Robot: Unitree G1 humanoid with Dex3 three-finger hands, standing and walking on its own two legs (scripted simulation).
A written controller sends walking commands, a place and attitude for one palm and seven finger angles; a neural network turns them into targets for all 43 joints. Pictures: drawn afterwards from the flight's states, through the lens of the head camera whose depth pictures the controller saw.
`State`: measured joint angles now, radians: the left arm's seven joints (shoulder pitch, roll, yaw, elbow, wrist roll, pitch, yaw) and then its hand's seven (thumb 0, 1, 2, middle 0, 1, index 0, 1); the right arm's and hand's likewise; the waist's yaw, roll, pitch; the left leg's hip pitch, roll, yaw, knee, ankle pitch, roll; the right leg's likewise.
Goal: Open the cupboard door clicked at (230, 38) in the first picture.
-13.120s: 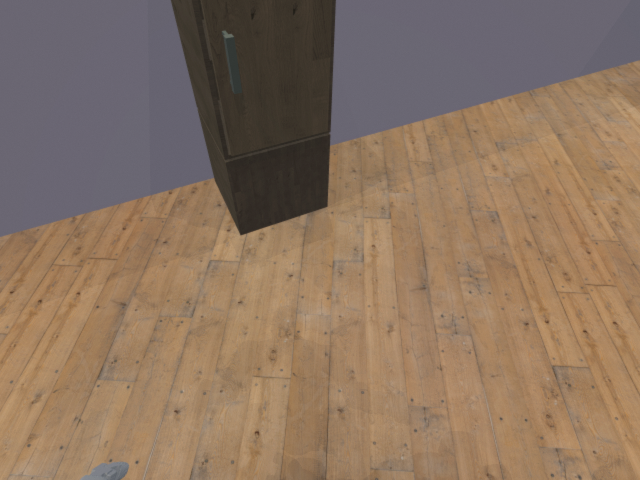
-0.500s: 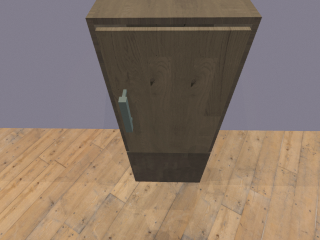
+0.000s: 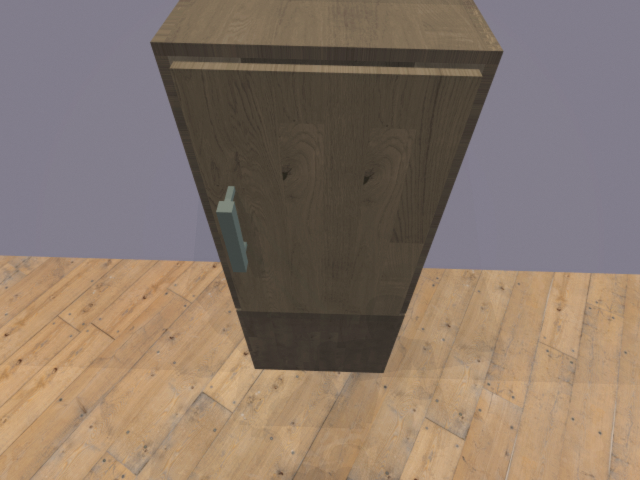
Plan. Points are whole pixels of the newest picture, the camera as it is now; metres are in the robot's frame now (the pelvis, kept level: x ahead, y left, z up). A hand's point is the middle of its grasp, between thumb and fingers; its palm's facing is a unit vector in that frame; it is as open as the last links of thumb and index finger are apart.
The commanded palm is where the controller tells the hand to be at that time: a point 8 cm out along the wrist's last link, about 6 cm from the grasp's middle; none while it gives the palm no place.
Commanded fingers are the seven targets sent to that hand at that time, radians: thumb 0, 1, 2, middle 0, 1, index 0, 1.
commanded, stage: come to a stop and stand still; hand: left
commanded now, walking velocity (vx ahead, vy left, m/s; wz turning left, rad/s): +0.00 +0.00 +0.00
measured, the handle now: (235, 230) +0.49 +0.18 -0.02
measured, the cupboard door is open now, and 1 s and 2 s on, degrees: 0 0 0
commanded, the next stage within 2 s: look again from close up in 1.10 s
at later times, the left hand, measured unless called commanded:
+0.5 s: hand out of the picture +0.04 +0.17 -0.17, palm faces +0.01 -0.96 -0.26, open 7.4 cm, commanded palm none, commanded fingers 0.00 0.90 0.90 -0.20 -0.30 -0.20 -0.30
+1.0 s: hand out of the picture +0.03 +0.15 -0.17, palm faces +0.03 -0.97 -0.26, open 7.4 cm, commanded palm none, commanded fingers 0.00 0.90 0.90 -0.20 -0.30 -0.20 -0.30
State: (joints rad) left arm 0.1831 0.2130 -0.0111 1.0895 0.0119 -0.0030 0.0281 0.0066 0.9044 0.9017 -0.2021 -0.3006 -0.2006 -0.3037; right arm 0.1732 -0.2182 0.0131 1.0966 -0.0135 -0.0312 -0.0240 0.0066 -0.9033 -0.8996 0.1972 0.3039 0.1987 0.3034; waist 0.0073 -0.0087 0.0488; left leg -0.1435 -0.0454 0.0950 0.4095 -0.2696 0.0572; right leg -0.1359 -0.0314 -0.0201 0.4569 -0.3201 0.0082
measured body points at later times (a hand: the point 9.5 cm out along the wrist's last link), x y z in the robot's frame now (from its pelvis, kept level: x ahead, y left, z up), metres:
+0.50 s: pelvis +0.01 -0.04 +0.00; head +0.03 -0.04 +0.45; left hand +0.04 +0.22 -0.15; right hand +0.06 -0.29 -0.15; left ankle -0.03 +0.08 -0.74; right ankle -0.05 -0.12 -0.74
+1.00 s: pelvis +0.00 -0.06 +0.00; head +0.02 -0.06 +0.45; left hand +0.03 +0.20 -0.15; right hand +0.05 -0.31 -0.15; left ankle -0.03 +0.08 -0.74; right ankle -0.05 -0.12 -0.74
